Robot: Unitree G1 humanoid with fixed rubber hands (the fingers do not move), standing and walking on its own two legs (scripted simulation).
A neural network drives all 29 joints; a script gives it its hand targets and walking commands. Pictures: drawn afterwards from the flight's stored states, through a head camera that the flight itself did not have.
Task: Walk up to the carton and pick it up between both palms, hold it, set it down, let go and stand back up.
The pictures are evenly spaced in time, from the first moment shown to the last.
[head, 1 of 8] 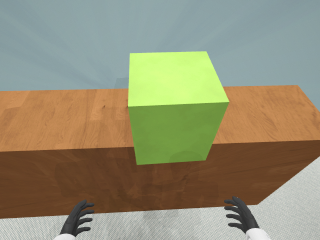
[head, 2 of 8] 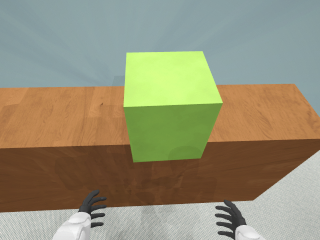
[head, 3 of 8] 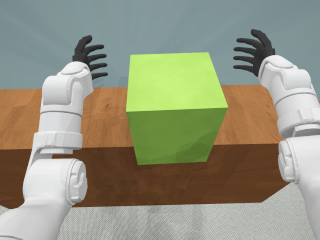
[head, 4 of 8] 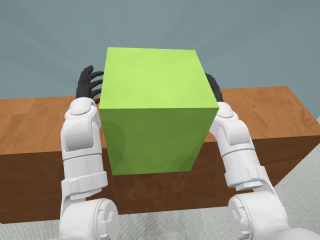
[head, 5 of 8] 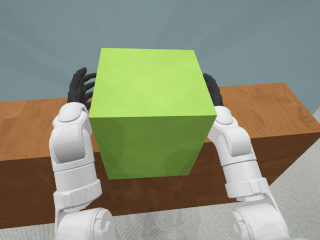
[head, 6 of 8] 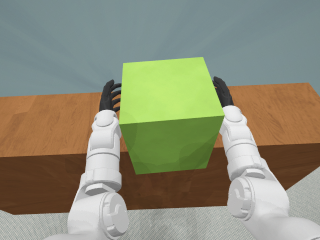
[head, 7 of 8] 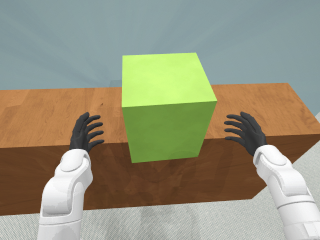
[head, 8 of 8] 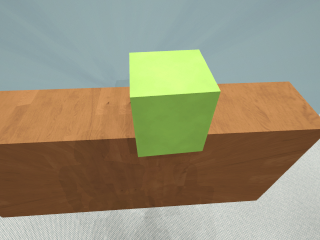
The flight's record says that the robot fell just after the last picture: no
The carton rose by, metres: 0.09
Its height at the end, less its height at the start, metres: +0.00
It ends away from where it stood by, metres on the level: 0.01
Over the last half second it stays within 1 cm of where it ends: yes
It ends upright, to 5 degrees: yes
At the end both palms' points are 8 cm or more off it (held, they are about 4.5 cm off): yes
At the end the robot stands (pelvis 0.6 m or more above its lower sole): yes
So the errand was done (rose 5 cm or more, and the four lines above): yes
